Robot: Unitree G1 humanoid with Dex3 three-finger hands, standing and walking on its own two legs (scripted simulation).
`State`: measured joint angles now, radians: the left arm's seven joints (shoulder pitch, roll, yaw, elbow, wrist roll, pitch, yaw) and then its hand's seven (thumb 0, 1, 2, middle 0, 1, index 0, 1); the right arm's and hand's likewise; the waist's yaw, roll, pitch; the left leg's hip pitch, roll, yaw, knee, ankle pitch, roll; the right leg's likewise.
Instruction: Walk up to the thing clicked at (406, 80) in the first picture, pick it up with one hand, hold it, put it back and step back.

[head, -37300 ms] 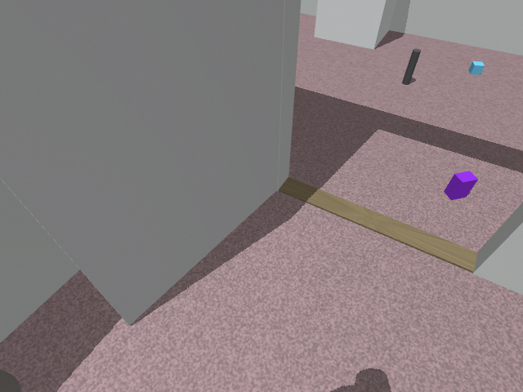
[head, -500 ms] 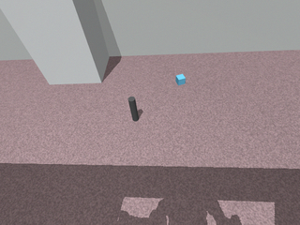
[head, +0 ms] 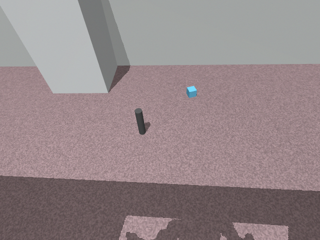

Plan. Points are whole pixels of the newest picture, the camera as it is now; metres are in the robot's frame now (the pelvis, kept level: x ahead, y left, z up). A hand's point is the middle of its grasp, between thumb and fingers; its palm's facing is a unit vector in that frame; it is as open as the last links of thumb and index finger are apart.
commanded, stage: step back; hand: left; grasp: from above
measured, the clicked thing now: (140, 122) +1.04 +0.22 -0.64
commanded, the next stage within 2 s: stand in 0.42 s
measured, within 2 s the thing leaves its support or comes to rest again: neither
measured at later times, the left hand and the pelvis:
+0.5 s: hand out of the picture +0.12 +0.30 -0.15, palm faces +0.00 -0.94 -0.35, open 7.4 cm; pelvis +0.03 +0.03 +0.01, yaw +0 degrees
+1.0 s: hand out of the picture +0.12 +0.28 -0.13, palm faces -0.03 -0.94 -0.34, open 7.4 cm; pelvis +0.04 +0.03 +0.02, yaw +0 degrees
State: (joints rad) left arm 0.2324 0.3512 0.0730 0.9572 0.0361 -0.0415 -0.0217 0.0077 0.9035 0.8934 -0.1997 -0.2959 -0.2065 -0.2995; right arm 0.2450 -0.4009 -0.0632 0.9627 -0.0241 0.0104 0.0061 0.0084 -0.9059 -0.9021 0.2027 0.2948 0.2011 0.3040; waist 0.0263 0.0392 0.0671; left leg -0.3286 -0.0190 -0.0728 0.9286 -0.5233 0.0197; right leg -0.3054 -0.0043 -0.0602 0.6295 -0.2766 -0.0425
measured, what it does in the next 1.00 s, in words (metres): steps on the spot: left foot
